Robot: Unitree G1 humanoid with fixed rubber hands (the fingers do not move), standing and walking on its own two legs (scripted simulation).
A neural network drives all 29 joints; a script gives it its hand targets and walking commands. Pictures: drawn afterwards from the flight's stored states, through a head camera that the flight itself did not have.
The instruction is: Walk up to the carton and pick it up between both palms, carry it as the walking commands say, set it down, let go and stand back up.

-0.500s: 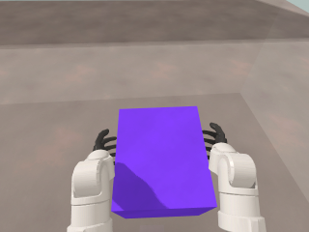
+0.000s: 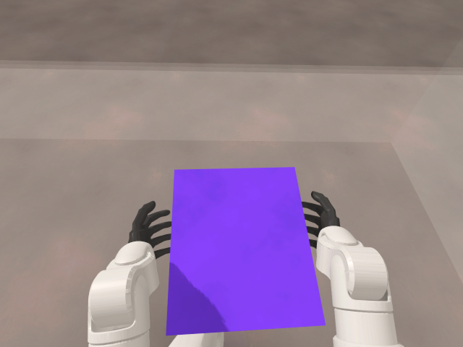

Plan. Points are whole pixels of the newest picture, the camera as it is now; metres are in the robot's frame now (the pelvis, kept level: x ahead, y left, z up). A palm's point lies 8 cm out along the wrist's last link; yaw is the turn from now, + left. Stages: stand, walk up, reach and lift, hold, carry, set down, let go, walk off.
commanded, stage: carry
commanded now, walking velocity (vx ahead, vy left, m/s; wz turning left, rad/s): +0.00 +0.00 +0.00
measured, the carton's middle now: (235, 253) +0.29 +0.03 -0.02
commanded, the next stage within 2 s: none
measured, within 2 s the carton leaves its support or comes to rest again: neither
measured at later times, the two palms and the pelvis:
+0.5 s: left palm (214, 64) +0.76 +0.12 +0.06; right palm (327, 62) +0.78 -0.17 +0.08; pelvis +0.49 -0.05 +0.03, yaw +0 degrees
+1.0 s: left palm out of the picture +1.10 +0.04 +0.14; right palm out of the picture +1.07 -0.25 +0.13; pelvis +0.82 -0.08 +0.05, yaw +5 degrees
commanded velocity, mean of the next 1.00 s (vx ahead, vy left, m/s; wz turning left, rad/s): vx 0.00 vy -0.08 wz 0.23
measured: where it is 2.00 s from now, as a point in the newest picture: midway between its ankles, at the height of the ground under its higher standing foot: (275, 128)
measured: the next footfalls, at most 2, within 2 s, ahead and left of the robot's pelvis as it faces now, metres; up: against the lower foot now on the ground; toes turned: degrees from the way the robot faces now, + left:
right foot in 0.26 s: +0.47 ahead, -0.08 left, +0.00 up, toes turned -7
left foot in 0.58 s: +0.74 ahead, +0.05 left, +0.00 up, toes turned +3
